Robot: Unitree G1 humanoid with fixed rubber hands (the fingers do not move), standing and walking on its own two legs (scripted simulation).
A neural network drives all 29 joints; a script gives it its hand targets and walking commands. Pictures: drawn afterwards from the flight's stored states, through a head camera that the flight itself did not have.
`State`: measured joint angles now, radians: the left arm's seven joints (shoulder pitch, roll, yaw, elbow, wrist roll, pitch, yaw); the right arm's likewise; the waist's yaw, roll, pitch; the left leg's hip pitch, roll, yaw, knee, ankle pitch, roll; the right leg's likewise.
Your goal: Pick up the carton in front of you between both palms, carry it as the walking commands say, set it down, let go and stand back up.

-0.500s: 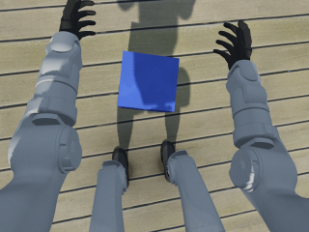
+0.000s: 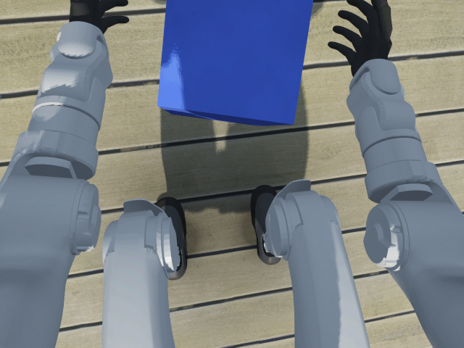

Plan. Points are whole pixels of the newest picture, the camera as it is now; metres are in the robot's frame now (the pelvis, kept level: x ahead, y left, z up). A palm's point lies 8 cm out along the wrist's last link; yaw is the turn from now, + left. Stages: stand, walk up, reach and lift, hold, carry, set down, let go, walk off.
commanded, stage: reach and lift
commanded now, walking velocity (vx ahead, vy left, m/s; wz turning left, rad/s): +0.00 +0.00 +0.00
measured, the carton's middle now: (227, 65) +0.52 -0.04 -0.31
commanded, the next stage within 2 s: none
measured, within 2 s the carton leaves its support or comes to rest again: leaves its support in 1.10 s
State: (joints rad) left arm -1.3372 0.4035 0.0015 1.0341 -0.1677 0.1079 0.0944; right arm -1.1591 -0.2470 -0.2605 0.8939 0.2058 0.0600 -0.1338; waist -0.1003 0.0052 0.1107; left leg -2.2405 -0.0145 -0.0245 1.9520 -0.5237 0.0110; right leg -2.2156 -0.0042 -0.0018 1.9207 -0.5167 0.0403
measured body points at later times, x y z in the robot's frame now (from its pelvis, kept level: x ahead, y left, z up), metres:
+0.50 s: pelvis -0.01 -0.01 -0.07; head +0.37 +0.01 +0.17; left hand +0.56 +0.15 -0.27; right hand +0.51 -0.22 -0.25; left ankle +0.10 +0.11 -0.40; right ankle +0.11 -0.13 -0.40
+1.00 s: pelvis -0.01 +0.00 -0.07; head +0.36 +0.02 +0.18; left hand +0.57 +0.11 -0.25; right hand +0.52 -0.19 -0.24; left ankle +0.10 +0.11 -0.40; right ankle +0.11 -0.13 -0.40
